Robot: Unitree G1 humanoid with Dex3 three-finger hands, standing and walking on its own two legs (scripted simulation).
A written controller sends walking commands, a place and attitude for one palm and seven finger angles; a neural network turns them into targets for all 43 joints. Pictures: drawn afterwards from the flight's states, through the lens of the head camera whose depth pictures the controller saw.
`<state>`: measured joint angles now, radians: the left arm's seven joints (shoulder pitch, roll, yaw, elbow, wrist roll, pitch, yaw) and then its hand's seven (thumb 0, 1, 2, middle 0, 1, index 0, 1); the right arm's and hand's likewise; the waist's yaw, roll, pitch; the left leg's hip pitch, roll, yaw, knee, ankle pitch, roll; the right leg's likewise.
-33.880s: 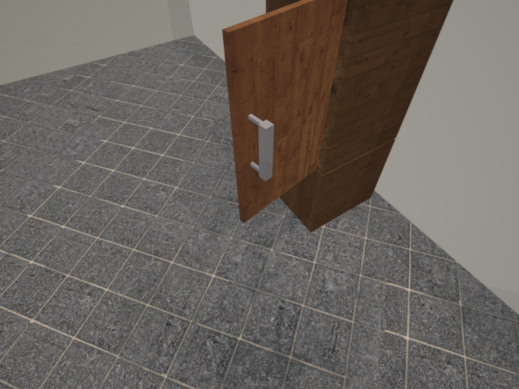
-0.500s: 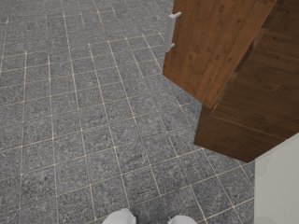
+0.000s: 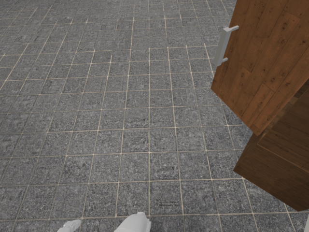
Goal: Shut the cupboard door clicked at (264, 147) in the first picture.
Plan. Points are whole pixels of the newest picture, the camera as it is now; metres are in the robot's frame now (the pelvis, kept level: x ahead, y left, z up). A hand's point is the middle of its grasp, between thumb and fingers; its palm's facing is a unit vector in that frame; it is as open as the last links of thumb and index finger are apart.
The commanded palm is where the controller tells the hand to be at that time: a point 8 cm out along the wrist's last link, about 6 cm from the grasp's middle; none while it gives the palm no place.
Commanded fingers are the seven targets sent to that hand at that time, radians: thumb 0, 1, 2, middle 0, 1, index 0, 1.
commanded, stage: walk to a spot facing it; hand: left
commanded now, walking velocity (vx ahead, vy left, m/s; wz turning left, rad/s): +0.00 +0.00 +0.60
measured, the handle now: (225, 46) +0.81 -0.28 -0.03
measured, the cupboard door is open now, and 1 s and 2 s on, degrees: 66 66 66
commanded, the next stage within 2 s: turn to face it in 1.86 s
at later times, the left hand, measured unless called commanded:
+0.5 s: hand out of the picture +0.02 +0.25 -0.17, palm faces +0.35 -0.90 -0.27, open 7.4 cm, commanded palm none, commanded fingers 0.00 0.90 0.90 -0.20 -0.30 -0.20 -0.30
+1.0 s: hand out of the picture -0.01 +0.17 -0.16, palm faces +0.66 -0.72 -0.22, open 7.4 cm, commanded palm none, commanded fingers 0.00 0.90 0.90 -0.20 -0.30 -0.20 -0.30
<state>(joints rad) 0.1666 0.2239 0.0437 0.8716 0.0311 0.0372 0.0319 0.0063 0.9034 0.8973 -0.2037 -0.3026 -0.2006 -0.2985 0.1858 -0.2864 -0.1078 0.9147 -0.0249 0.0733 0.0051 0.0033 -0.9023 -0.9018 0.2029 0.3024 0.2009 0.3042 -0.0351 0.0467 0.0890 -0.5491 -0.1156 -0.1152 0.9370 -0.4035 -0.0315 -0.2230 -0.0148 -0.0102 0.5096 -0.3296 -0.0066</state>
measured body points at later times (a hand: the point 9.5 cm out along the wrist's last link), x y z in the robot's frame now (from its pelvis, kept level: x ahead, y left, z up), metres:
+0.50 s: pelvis +0.03 +0.01 +0.00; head +0.07 +0.05 +0.44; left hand +0.00 +0.29 -0.15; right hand +0.22 -0.19 -0.13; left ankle +0.01 +0.13 -0.74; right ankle +0.06 -0.14 -0.67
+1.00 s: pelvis +0.11 +0.03 +0.01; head +0.15 +0.06 +0.45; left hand -0.04 +0.21 -0.14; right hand +0.33 -0.13 -0.14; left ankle +0.07 +0.17 -0.69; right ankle +0.13 -0.12 -0.74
